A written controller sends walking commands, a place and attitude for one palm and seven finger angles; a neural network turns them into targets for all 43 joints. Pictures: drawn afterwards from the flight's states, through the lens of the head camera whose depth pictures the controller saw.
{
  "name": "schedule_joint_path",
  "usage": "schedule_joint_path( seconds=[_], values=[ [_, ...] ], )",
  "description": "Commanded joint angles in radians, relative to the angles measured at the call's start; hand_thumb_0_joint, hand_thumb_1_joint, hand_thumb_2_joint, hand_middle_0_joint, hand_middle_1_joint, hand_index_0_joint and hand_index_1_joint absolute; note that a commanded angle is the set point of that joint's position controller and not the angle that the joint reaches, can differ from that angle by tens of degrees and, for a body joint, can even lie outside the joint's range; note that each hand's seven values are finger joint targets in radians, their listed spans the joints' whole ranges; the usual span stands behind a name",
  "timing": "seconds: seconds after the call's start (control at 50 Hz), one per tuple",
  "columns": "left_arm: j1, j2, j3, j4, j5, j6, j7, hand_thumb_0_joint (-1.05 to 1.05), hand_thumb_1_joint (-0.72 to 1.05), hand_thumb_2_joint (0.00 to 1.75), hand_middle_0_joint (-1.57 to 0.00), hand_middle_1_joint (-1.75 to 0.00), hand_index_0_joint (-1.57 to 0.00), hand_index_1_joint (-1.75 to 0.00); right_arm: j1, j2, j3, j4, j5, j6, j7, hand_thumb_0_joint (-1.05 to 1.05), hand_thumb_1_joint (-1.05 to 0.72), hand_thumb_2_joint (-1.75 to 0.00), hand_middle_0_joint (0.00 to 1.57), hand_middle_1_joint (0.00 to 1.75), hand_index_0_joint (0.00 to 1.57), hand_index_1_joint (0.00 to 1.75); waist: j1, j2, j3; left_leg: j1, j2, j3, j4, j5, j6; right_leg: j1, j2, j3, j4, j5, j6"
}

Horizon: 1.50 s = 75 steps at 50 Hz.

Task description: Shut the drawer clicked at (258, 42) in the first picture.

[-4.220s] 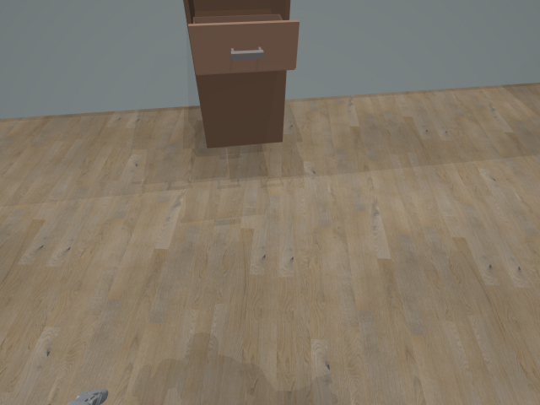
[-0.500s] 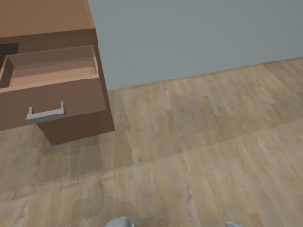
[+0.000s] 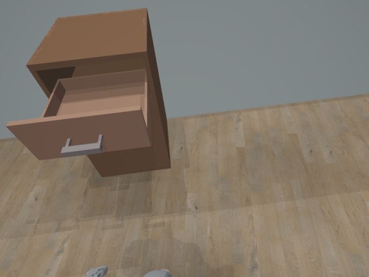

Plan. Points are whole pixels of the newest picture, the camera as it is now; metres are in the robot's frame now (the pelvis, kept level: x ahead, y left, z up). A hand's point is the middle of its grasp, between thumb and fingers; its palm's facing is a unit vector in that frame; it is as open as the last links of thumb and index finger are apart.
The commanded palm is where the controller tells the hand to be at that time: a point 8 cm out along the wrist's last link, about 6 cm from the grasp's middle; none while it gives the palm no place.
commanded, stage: turn to face it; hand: left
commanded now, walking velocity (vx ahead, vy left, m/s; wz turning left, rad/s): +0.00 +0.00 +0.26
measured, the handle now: (83, 144) +0.51 +0.35 -0.07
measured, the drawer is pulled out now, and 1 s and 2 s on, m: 0.29 0.29 0.29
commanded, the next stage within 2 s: take the last steps up to it in 0.06 s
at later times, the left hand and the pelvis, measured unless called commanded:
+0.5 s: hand out of the picture -0.07 +0.23 -0.17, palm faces +0.22 -0.95 -0.23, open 7.4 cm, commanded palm none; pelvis +0.02 +0.03 +0.00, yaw +8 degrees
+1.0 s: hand (109, 259) +0.20 +0.22 -0.15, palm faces +0.22 -0.95 -0.23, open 7.2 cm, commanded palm none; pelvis +0.16 +0.02 +0.01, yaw +10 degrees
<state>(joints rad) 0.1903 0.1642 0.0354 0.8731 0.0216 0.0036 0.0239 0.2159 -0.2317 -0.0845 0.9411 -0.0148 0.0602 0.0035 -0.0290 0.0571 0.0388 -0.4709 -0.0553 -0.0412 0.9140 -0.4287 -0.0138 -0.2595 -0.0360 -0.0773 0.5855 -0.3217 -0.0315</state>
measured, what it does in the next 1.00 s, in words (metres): walks ahead: left foot, then right foot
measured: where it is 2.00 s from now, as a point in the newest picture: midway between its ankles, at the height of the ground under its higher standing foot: outside the picture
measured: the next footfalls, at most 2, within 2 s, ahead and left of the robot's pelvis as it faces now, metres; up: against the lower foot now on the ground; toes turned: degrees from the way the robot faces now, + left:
left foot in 0.40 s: +0.00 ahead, +0.14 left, +0.00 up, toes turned +13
right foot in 0.80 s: +0.25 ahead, -0.06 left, +0.00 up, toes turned +1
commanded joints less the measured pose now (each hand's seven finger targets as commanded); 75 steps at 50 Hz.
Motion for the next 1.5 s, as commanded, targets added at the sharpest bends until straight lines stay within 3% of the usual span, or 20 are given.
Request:
schedule_joint_path(
  seconds=[0.0, 0.14, 0.26, 0.34, 0.38, 0.4, 0.52, 0.68, 0.74, 0.76, 0.8, 0.82, 0.86, 0.98, 1.12, 1.2, 1.24, 1.26, 1.36, 1.48],
  values=[
    [0.005, 0.18, 0.045, -0.059, -0.001, -0.023, 0.015, 0.0, 0.9, 0.9, -0.2, -0.3, -0.2, -0.3, 0.008, -0.058, -0.008, -0.058, -0.006, -0.014, 0.007, 0.0, -0.9, -0.9, 0.2, 0.3, 0.2, 0.3, 0.005, -0.186, -0.01, -0.097, 0.065, 0.005, 0.288, 0.033, -0.032, 0.086, -0.267, 0.145, -0.237, 0.533, -0.103],
    [0.155, 0.207, 0.05, 0.02, 0.007, -0.018, 0.013, 0.0, 0.9, 0.9, -0.2, -0.3, -0.2, -0.3, -0.105, -0.039, 0.015, -0.058, 0.002, -0.013, 0.001, 0.0, -0.9, -0.9, 0.2, 0.3, 0.2, 0.3, 0.076, -0.221, -0.049, -0.014, 0.066, 0.071, 0.022, -0.03, -0.046, 0.218, -0.275, 0.104, -0.193, 0.716, -0.122],
    [0.208, 0.234, 0.058, 0.094, 0.011, -0.03, -0.002, 0.0, 0.9, 0.9, -0.2, -0.3, -0.2, -0.3, -0.144, -0.046, 0.03, -0.06, 0.001, -0.038, 0.014, 0.0, -0.9, -0.9, 0.2, 0.3, 0.2, 0.3, 0.11, -0.25, -0.054, 0.046, 0.077, 0.105, -0.166, -0.063, -0.012, 0.256, -0.33, 0.175, -0.273, 0.337, -0.132],
    [0.133, 0.222, 0.053, 0.114, -0.002, -0.026, -0.011, 0.0, 0.9, 0.9, -0.2, -0.3, -0.2, -0.3, 0.002, -0.05, 0.037, -0.005, -0.002, -0.068, 0.009, 0.0, -0.9, -0.9, 0.2, 0.3, 0.2, 0.3, 0.022, -0.171, -0.044, 0.391, 0.065, 0.154, -0.535, 0.121, 0.019, 0.022, -0.245, 0.063, -0.182, 0.081, -0.046],
    [0.098, 0.108, 0.024, 0.066, -0.005, -0.021, -0.026, 0.0, 0.9, 0.9, -0.2, -0.3, -0.2, -0.3, 0.175, -0.222, -0.002, 0.04, -0.014, -0.073, -0.005, 0.0, -0.9, -0.9, 0.2, 0.3, 0.2, 0.3, -0.053, 0.263, -0.053, 0.651, 0.423, -0.306, -0.671, 0.124, 0.177, -0.373, -0.043, -0.11, 0.256, -0.252, 0.06],
    [0.034, 0.126, 0.021, 0.038, 0.007, -0.02, -0.022, 0.0, 0.9, 0.9, -0.2, -0.3, -0.2, -0.3, 0.195, -0.223, 0.002, 0.047, -0.011, -0.063, -0.009, 0.0, -0.9, -0.9, 0.2, 0.3, 0.2, 0.3, -0.067, 0.177, 0.01, 0.567, 0.471, -0.359, -0.705, 0.068, 0.245, -0.436, -0.048, -0.038, 0.377, -0.303, 0.048],
    [0.091, 0.107, 0.017, 0.118, 0.005, -0.012, -0.04, 0.0, 0.9, 0.9, -0.2, -0.3, -0.2, -0.3, 0.088, -0.091, 0.039, 0.044, 0.002, -0.105, -0.024, 0.0, -0.9, -0.9, 0.2, 0.3, 0.2, 0.3, 0.033, 0.067, 0.104, 0.361, 0.295, -0.084, -0.746, 0.281, 0.195, -0.345, -0.097, 0.019, 0.467, 0.009, 0.063],
    [-0.041, 0.074, 0.015, 0.068, -0.001, -0.024, -0.042, 0.0, 0.9, 0.9, -0.2, -0.3, -0.2, -0.3, 0.193, -0.089, 0.028, 0.126, -0.007, -0.119, -0.026, 0.0, -0.9, -0.9, 0.2, 0.3, 0.2, 0.3, 0.006, 0.059, 0.111, 0.4, 0.306, -0.033, -0.688, 0.453, 0.204, -0.246, -0.062, -0.034, 0.146, 0.037, 0.05],
    [0.049, 0.082, 0.028, 0.094, 0.001, -0.037, -0.043, 0.0, 0.9, 0.9, -0.2, -0.3, -0.2, -0.3, 0.188, -0.085, 0.029, 0.144, -0.007, -0.117, -0.029, 0.0, -0.9, -0.9, 0.2, 0.3, 0.2, 0.3, 0.057, 0.034, 0.074, 0.349, 0.271, 0.01, -0.545, 0.513, 0.164, -0.027, -0.009, -0.07, -0.002, 0.09, 0.023],
    [0.16, 0.118, 0.037, 0.128, 0.004, -0.048, -0.039, 0.0, 0.9, 0.9, -0.2, -0.3, -0.2, -0.3, 0.191, -0.073, 0.031, 0.151, 0.0, -0.12, -0.027, 0.0, -0.9, -0.9, 0.2, 0.3, 0.2, 0.3, 0.108, -0.041, 0.015, 0.285, 0.223, 0.043, -0.381, 0.546, 0.134, 0.157, -0.005, -0.043, -0.073, 0.133, 0.004],
    [0.412, 0.285, 0.074, 0.193, 0.002, -0.065, -0.02, 0.0, 0.9, 0.9, -0.2, -0.3, -0.2, -0.3, 0.22, -0.005, 0.038, 0.105, 0.012, -0.132, -0.015, 0.0, -0.9, -0.9, 0.2, 0.3, 0.2, 0.3, 0.165, -0.351, -0.177, -0.067, 0.041, 0.146, 0.182, -0.125, 0.051, 0.497, -0.436, 0.545, -0.281, 0.202, -0.174],
    [0.365, 0.278, 0.074, 0.19, -0.012, -0.064, -0.016, 0.0, 0.9, 0.9, -0.2, -0.3, -0.2, -0.3, 0.168, -0.036, 0.031, 0.103, 0.01, -0.121, -0.018, 0.0, -0.9, -0.9, 0.2, 0.3, 0.2, 0.3, 0.165, -0.308, -0.158, -0.082, 0.086, 0.034, 0.328, -0.139, 0.057, 0.384, -0.451, 0.601, -0.349, 0.061, -0.2],
    [0.193, 0.182, 0.054, 0.147, -0.01, -0.059, -0.003, 0.0, 0.9, 0.9, -0.2, -0.3, -0.2, -0.3, 0.097, -0.012, 0.024, 0.093, 0.0, -0.11, -0.009, 0.0, -0.9, -0.9, 0.2, 0.3, 0.2, 0.3, 0.103, -0.116, 0.003, -0.127, 0.165, 0.003, 0.356, 0.023, 0.055, 0.164, -0.394, 0.427, -0.376, -0.053, -0.177],
    [0.113, 0.111, 0.03, 0.14, 0.003, -0.074, -0.004, 0.0, 0.9, 0.9, -0.2, -0.3, -0.2, -0.3, 0.174, 0.065, 0.034, 0.12, -0.009, -0.068, 0.008, 0.0, -0.9, -0.9, 0.2, 0.3, 0.2, 0.3, 0.012, -0.17, 0.033, 0.033, 0.175, 0.102, 0.044, 0.164, -0.005, -0.046, -0.25, 0.088, -0.423, 0.166, -0.11],
    [0.163, 0.158, 0.04, 0.176, 0.004, -0.067, -0.009, 0.0, 0.9, 0.9, -0.2, -0.3, -0.2, -0.3, 0.025, 0.038, 0.033, 0.06, -0.004, -0.087, 0.018, 0.0, -0.9, -0.9, 0.2, 0.3, 0.2, 0.3, 0.059, -0.206, 0.036, 0.075, 0.149, 0.132, -0.227, 0.174, -0.014, 0.05, -0.265, 0.1, -0.375, 0.174, -0.109],
    [0.139, 0.136, 0.04, 0.181, 0.0, -0.044, -0.007, 0.0, 0.9, 0.9, -0.2, -0.3, -0.2, -0.3, 0.132, 0.004, 0.033, 0.093, -0.003, -0.106, 0.008, 0.0, -0.9, -0.9, 0.2, 0.3, 0.2, 0.3, 0.0, -0.109, 0.018, 0.358, 0.118, 0.154, -0.465, 0.243, -0.007, -0.055, -0.185, 0.038, -0.213, 0.051, -0.053],
    [0.184, 0.039, 0.021, 0.158, -0.008, -0.035, -0.012, 0.0, 0.9, 0.9, -0.2, -0.3, -0.2, -0.3, 0.257, -0.144, 0.006, 0.111, -0.018, -0.107, -0.011, 0.0, -0.9, -0.9, 0.2, 0.3, 0.2, 0.3, -0.025, 0.27, -0.031, 0.493, 0.411, -0.206, -0.638, 0.289, 0.12, -0.241, -0.003, -0.109, 0.189, -0.235, 0.026],
    [0.155, 0.048, 0.013, 0.141, 0.001, -0.029, -0.004, 0.0, 0.9, 0.9, -0.2, -0.3, -0.2, -0.3, 0.265, -0.142, 0.013, 0.114, -0.015, -0.099, -0.022, 0.0, -0.9, -0.9, 0.2, 0.3, 0.2, 0.3, -0.031, 0.247, -0.024, 0.438, 0.464, -0.294, -0.682, 0.327, 0.168, -0.268, 0.001, -0.019, 0.342, -0.318, 0.025],
    [0.212, 0.027, -0.001, 0.239, -0.014, -0.001, 0.006, 0.0, 0.9, 0.9, -0.2, -0.3, -0.2, -0.3, 0.021, -0.027, 0.059, 0.09, 0.003, -0.104, -0.055, 0.0, -0.9, -0.9, 0.2, 0.3, 0.2, 0.3, 0.063, 0.023, -0.03, 0.305, 0.359, 0.003, -0.623, 0.895, 0.155, -0.077, -0.059, 0.068, 0.293, -0.084, 0.064],
    [0.164, 0.076, 0.029, 0.184, -0.002, 0.053, 0.012, 0.0, 0.9, 0.9, -0.2, -0.3, -0.2, -0.3, 0.033, -0.078, 0.026, 0.1, 0.002, -0.066, -0.068, 0.0, -0.9, -0.9, 0.2, 0.3, 0.2, 0.3, 0.04, 0.064, -0.029, 0.322, 0.399, 0.0, -0.597, 0.884, 0.194, -0.157, -0.025, 0.09, 0.417, -0.108, 0.07]
  ],
)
